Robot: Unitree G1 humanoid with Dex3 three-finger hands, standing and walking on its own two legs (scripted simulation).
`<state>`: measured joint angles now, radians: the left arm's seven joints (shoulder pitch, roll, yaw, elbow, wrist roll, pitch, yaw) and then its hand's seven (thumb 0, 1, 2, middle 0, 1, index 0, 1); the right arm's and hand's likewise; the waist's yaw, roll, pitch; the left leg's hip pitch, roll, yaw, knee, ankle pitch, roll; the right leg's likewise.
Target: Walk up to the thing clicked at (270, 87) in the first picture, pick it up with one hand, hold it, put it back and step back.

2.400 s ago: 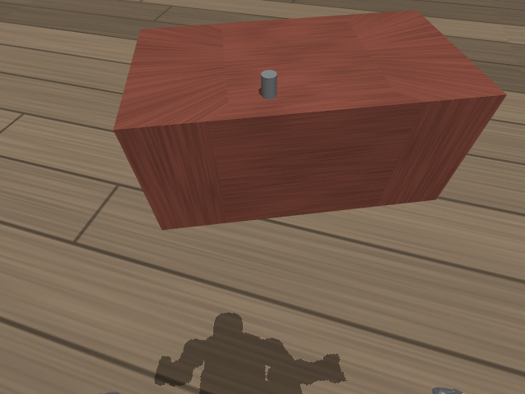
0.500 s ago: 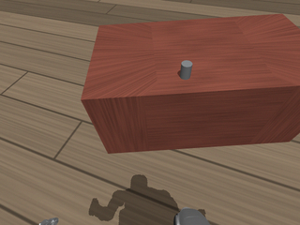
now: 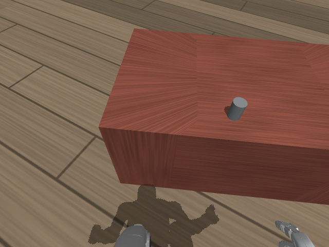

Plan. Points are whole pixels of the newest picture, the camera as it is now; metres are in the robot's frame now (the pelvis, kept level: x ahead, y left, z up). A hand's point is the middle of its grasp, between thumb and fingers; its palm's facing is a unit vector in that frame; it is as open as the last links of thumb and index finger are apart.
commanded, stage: walk up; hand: right
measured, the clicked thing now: (236, 109) +0.60 -0.24 -0.11
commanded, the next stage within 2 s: none
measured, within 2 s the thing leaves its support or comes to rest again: neither
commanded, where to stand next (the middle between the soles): +0.18 -0.01 m, yaw -3 degrees
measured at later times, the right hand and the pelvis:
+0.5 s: hand (268, 235) +0.17 -0.27 -0.15, palm faces +0.03 +0.95 -0.32, open 7.4 cm; pelvis +0.11 -0.01 +0.00, yaw -3 degrees
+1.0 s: hand (269, 230) +0.18 -0.26 -0.12, palm faces +0.00 +0.92 -0.39, open 7.4 cm; pelvis +0.13 +0.01 +0.02, yaw -3 degrees
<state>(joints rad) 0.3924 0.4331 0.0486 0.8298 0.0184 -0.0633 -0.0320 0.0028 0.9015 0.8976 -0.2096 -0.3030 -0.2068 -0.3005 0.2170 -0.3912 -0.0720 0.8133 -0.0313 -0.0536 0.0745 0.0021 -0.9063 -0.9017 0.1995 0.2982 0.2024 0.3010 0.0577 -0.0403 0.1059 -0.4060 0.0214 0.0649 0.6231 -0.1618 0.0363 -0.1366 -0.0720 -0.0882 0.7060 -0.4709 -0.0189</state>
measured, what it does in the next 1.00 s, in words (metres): walks ahead: right foot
